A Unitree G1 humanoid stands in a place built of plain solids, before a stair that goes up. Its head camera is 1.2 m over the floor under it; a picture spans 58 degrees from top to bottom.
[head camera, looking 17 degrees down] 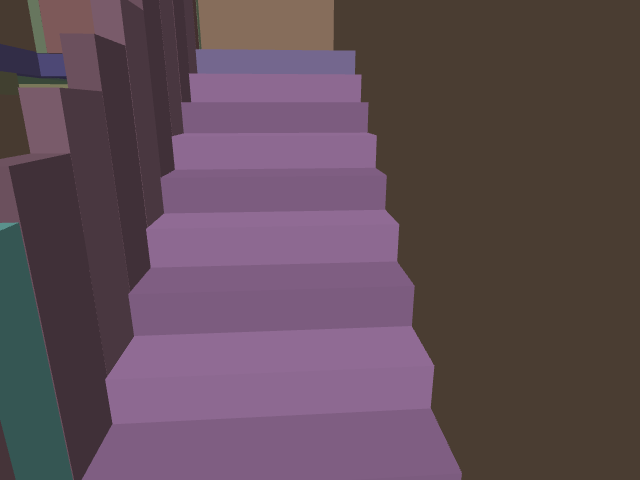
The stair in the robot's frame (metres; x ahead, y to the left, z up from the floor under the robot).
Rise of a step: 0.18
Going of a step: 0.29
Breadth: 1.10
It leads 4 degrees to the left of straight ahead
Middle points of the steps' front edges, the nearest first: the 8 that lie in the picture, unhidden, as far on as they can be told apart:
1.26 0.15 0.35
1.54 0.17 0.53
1.82 0.20 0.70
2.11 0.22 0.88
2.39 0.24 1.06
2.68 0.26 1.23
2.96 0.28 1.41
3.25 0.30 1.58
